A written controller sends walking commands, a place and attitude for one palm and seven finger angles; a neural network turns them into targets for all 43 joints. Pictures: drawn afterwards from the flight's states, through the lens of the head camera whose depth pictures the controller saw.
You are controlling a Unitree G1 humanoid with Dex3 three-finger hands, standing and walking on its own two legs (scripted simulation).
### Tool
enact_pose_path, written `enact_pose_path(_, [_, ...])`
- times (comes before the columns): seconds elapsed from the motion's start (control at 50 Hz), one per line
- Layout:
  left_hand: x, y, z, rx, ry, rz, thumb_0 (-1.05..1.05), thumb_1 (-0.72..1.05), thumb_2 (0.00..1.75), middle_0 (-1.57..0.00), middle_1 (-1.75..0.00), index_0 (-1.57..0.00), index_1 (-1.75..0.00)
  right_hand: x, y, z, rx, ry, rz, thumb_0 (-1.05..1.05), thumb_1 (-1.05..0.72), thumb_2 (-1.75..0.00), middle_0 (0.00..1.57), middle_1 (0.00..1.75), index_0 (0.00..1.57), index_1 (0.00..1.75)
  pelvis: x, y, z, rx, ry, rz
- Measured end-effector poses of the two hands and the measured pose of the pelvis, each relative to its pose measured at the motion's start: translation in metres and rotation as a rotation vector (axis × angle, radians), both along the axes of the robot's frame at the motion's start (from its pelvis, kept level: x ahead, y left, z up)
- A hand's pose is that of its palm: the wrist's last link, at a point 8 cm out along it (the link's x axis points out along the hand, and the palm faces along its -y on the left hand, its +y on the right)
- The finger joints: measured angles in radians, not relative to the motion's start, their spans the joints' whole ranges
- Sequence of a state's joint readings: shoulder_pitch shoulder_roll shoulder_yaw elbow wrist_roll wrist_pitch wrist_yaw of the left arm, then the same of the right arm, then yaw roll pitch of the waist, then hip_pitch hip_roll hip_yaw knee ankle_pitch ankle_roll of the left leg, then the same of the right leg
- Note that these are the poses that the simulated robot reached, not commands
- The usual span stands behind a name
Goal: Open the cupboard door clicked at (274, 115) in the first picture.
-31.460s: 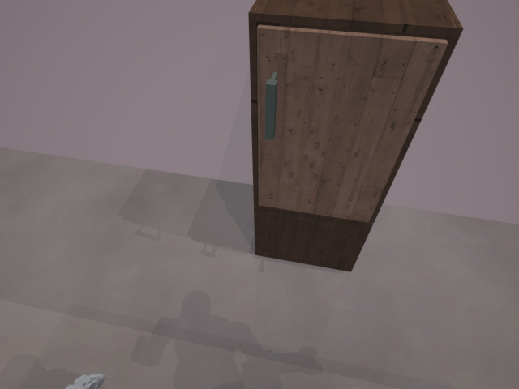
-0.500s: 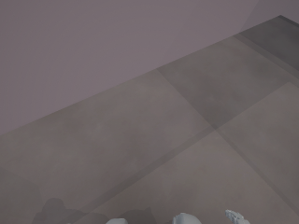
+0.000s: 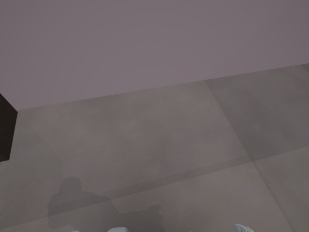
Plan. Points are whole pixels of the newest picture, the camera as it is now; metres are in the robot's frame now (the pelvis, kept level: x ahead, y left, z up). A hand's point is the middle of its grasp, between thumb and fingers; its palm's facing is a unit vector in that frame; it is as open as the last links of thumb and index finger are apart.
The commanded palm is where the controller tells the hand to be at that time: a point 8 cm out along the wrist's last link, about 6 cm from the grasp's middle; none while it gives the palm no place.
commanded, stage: turn to face it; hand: left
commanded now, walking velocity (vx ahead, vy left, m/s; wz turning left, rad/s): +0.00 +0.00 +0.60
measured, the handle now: out of the picture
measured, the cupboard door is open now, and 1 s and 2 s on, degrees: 46 46 46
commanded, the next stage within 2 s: take the last steps up to it in 1.74 s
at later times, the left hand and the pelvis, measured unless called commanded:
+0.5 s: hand out of the picture +0.04 +0.17 -0.14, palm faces +0.29 -0.92 -0.27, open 7.4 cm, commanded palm none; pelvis +0.02 -0.05 +0.02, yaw +18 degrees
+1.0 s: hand out of the picture +0.02 +0.18 -0.14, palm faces +0.56 -0.77 -0.31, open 7.4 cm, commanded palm none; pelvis +0.05 -0.06 +0.00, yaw +35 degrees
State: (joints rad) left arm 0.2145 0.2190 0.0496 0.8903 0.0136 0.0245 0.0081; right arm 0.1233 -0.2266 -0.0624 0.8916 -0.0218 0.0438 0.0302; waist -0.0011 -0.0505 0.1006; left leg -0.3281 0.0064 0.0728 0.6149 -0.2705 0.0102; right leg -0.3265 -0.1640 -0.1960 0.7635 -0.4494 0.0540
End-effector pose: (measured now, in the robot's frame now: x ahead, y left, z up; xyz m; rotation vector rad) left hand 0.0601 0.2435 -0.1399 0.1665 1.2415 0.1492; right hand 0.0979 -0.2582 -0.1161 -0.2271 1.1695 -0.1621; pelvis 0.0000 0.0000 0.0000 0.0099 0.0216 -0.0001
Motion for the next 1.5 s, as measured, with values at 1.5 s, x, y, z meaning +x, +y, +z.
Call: enact_pose_path(1.5, [-0.17,-0.089,0.013,0.025,0.047,0.959,0.01,0.9,0.9,-0.2,-0.3,-0.2,-0.3,0.225,0.137,0.01,-0.015,-0.009,0.955,0.01,-0.91,-0.9,0.2,0.3,0.2,0.3,0.065,-0.051,0.012,-0.016,-0.002,0.928])
